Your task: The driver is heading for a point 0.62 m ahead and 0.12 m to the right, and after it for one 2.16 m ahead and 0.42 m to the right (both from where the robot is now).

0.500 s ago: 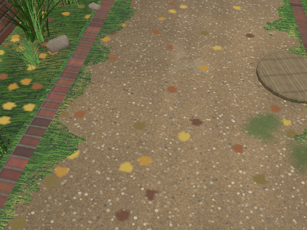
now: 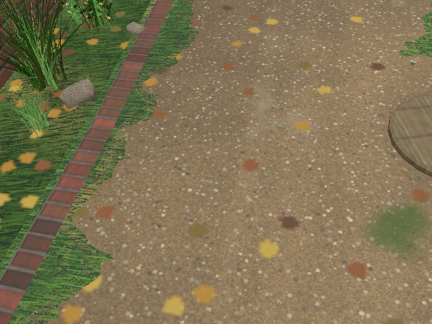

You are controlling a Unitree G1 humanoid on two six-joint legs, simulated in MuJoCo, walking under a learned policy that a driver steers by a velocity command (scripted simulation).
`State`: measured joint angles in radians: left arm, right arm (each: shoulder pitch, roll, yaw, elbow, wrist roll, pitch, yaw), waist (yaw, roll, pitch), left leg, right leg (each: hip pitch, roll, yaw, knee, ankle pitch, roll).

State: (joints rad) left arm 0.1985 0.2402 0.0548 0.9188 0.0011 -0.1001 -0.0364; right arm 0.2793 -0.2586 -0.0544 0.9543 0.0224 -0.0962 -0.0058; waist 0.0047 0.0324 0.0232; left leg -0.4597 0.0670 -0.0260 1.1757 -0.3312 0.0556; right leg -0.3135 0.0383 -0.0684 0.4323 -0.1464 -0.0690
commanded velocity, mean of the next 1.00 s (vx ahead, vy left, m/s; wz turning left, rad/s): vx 0.48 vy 0.00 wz -0.26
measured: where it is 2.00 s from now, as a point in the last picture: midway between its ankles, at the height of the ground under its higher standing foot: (238, 265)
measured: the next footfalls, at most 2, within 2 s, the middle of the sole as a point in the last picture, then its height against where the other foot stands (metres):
left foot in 0.42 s outside the picture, level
right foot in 0.98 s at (276, 269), level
